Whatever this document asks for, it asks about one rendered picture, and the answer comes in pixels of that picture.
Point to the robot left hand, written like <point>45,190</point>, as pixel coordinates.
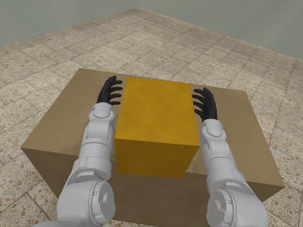
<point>104,95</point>

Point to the carton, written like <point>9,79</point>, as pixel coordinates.
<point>156,131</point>

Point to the pedestal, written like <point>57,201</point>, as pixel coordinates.
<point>54,145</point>

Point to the right robot forearm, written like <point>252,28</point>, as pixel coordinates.
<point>220,166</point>

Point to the left robot upper arm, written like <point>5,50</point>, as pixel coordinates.
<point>85,204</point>

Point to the robot right hand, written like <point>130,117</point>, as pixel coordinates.
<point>208,108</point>

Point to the right robot upper arm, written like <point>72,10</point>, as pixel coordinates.
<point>231,208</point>

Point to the left robot forearm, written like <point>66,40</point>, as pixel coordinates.
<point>94,162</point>

